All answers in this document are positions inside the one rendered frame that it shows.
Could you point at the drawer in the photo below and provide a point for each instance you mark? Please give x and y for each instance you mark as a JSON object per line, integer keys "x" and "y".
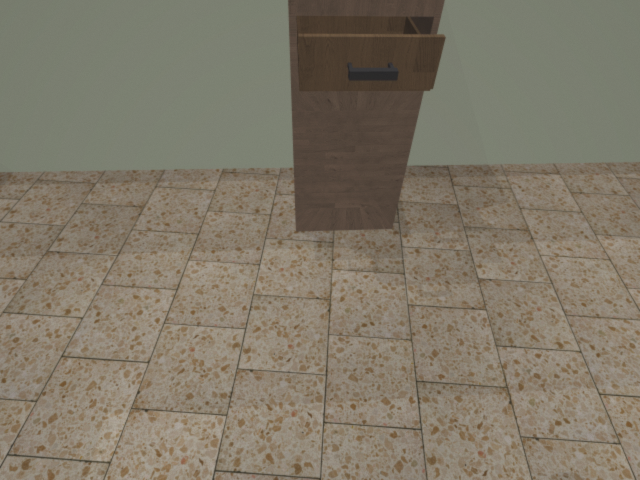
{"x": 326, "y": 44}

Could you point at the cabinet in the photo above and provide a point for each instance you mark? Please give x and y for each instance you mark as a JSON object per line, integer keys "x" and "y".
{"x": 351, "y": 148}

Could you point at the handle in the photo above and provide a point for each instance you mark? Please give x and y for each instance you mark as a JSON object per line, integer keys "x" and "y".
{"x": 369, "y": 74}

